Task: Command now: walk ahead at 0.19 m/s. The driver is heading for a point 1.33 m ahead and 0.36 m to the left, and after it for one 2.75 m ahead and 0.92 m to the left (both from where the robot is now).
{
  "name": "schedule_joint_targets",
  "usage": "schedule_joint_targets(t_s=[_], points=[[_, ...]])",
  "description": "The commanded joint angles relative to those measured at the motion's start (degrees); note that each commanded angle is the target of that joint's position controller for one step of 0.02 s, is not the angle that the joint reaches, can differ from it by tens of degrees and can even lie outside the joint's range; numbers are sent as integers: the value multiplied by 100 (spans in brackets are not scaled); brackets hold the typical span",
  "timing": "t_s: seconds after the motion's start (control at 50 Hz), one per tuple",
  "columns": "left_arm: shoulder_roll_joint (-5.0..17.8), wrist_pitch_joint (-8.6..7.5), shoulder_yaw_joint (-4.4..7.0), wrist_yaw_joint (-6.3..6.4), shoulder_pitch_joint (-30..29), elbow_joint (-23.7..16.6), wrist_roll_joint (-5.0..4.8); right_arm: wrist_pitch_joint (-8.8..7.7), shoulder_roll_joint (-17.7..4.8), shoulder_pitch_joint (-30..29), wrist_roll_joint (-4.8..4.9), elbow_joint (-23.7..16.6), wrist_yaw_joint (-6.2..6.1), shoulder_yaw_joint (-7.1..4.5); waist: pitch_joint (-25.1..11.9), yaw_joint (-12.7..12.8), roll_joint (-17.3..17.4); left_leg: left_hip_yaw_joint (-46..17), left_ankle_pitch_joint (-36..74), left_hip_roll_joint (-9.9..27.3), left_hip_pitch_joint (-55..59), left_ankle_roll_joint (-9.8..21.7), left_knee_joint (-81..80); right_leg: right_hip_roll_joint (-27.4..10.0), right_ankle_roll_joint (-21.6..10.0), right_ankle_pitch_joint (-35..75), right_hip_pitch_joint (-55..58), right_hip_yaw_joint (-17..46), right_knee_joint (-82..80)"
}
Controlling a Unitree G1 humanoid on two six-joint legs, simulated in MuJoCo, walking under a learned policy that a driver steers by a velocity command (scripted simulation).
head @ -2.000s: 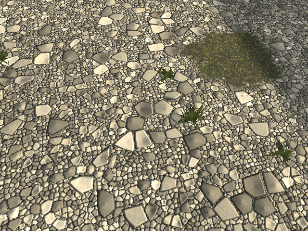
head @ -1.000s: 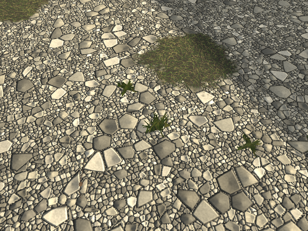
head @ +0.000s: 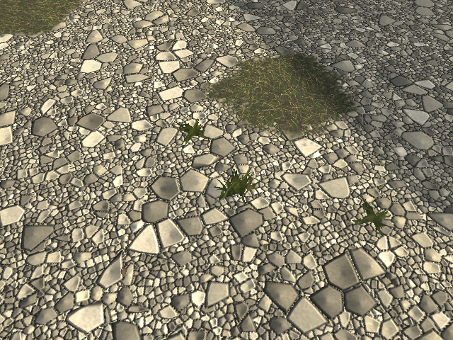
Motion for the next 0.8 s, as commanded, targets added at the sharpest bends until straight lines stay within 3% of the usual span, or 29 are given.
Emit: schedule_joint_targets(t_s=[0.02, 0.04, 0.06, 0.08, 0.12, 0.16, 0.18, 0.2, 0.22, 0.24, 0.26, 0.28, 0.3, 0.32, 0.38, 0.46, 0.54, 0.6, 0.64, 0.66, 0.68, 0.7, 0.72, 0.74, 0.76, 0.78, 0.8], points=[[1196, -153, 282, 13, 752, -125, -87, -197, -207, -333, 61, -427, 13, -15, 911, 386, -1111, 386, -693, -402, -1334, 199, 1288, -1411, -1082, -3350, -685, 2262, -1951], [1228, -248, 294, 13, 731, -165, -61, -306, -259, -509, 121, -565, 53, -23, 1085, 400, -1233, -3, -726, -186, -1780, 349, 1847, -1816, -1358, -3152, -721, 2899, -2201], [1130, -339, 272, 13, 669, -219, -3, -413, -354, -655, 168, -699, 95, -54, 1108, 386, -1231, -290, -1001, -21, -2264, 487, 2297, -2029, -1472, -2769, -472, 3183, -2244], [1063, -419, 251, 11, 514, -282, -14, -499, -429, -606, 203, -775, 140, -74, 1044, 265, -1178, -529, -1117, 172, -2586, 630, 2281, -2123, -1426, -2344, -182, 3196, -2110], [985, -455, 237, 14, 170, -401, -118, -634, -537, -479, 143, -776, 236, -112, 695, 75, -856, -413, -878, 238, -2056, 750, 1099, -1745, -1018, -1272, -4, 2245, -1761], [1107, -353, 265, -5, -127, -454, -143, -644, -377, 478, 107, -322, 283, -161, 200, -407, -617, 427, 533, -413, 301, 579, -72, -1021, -679, -826, -1182, 1065, -1120], [1020, -343, 228, -23, -107, -478, -98, -598, -371, 1050, 77, -76, 285, -212, 106, -576, -350, 579, 727, -670, 1128, 417, -88, -732, -570, -624, -1738, 703, -573], [695, -396, 127, -53, -235, -544, -41, -585, -609, 1787, 53, 45, 272, -291, -73, -878, 696, -625, 221, 87, 1866, 624, -685, -305, -259, -31, -2426, 67, 1225], [367, -543, 64, -52, -305, -822, -52, -633, -1321, 2339, -1, 14, 327, -377, -212, -853, 2312, -3858, -518, 1702, 2256, 1525, -2131, 348, -34, -1160, -3678, -267, 3076], [570, -673, 113, -77, -307, -865, -179, -718, -1065, 1942, -114, -70, 366, -232, 77, -550, 1736, -4874, -1263, 2100, 1899, 1895, -2487, 34, -166, -1280, -4101, 357, 4025], [672, -746, 116, -116, -457, -905, -238, -775, -819, 1361, -68, -235, 381, -150, 602, -357, 1024, -4227, -1197, 2004, 1601, 1745, -2352, -321, -329, -681, -4525, 410, 4297], [662, -780, 103, -136, -430, -825, -179, -795, -713, 951, -56, -384, 412, -95, 640, -226, 491, -3336, -645, 1675, 1366, 1514, -2272, -553, -398, 46, -4357, 305, 4156], [702, -777, 141, -128, -421, -757, -82, -778, -743, 657, -80, -480, 434, -72, 585, -93, 316, -2667, 204, 1424, 1149, 1299, -2271, -699, -407, 574, -4089, 273, 3721], [787, -741, 186, -138, -430, -738, -18, -751, -640, 630, -90, -496, 422, -30, 487, -44, 416, -2041, 1229, 1172, 1036, 1110, -2276, -782, -381, 877, -3706, 200, 3333], [582, -614, 167, -198, -629, -771, 36, -695, -543, 1122, -97, -340, 328, 20, 262, -78, 524, -1068, 3155, 821, 1176, 1032, -2278, -653, -209, 1393, -3380, -138, 2691], [332, -610, 41, -251, -1810, -1226, -9, -608, -703, 1227, -56, -347, 162, 10, 429, -259, 425, -600, 3129, 637, 971, 977, -2561, -435, -31, 2215, -3100, -366, 1026], [389, -647, -22, -365, -2503, -1474, -55, -612, -754, 1460, -18, -220, 151, -31, 680, -365, 465, -518, 2927, 790, 1080, 1052, -2705, -322, -70, 2521, -2777, -460, 178], [506, -728, -21, -461, -2718, -1645, -76, -557, -817, 1482, -3, -151, 146, -95, 682, -260, 468, -498, 3678, 1028, 1735, 1057, -2333, -285, -289, 2139, -2774, -438, -194], [768, -761, 92, -474, -2213, -1562, -57, -505, -987, 1308, -39, -216, 142, -158, 165, 99, 655, -432, 5693, 1067, 2048, 962, -1541, 17, -482, 1721, -1891, -640, -207], [988, -767, 216, -452, -1377, -1329, -63, -462, -993, 1195, -57, -254, 150, -160, -340, 527, 758, -308, 6602, 935, 1969, 872, -628, 196, -650, 1725, -851, -742, -256], [1251, -749, 343, -405, -268, -1010, -66, -462, -973, 984, -92, -366, 176, -130, -980, 1028, 767, -253, 6335, 741, 1086, 722, 618, -82, -901, 1932, 836, -398, -122], [1771, -711, 474, -356, 776, -830, 107, -532, -437, 1396, -138, -498, 265, 29, -2059, 994, -242, -85, 3834, 31, -1134, 414, 2857, -1624, -1713, 1488, 3360, 1816, -9], [1545, -646, 383, -354, 961, -717, 79, -681, -102, 1720, -21, -351, 349, 150, -2857, 835, -1240, -664, -881, -780, -2243, 305, 4536, -2587, -2303, 697, 4048, 4168, -1062], [1174, -651, 263, -362, 411, -751, 16, -825, -699, 1135, 154, -532, 373, -18, -1883, 837, -900, -1038, -764, -402, -2835, 481, 4964, -2268, -1958, 227, 3217, 3651, -1390], [942, -679, 180, -358, -230, -885, 7, -885, -893, 491, 257, -791, 349, -63, -1025, 648, -632, -810, -261, -86, -2940, 553, 4796, -2052, -1691, 464, 2134, 2695, -1605], [763, -741, 111, -403, -636, -934, 58, -881, -854, 214, 218, -864, 284, -91, -509, 405, -144, -674, 203, 168, -2715, 545, 4364, -1814, -1515, 990, 1140, 2057, -1860], [583, -796, 49, -426, -829, -935, 107, -811, -844, 222, 122, -855, 223, -162, -325, 180, -150, -668, 474, 358, -2323, 525, 3964, -1559, -1348, 1373, 513, 1556, -2012]])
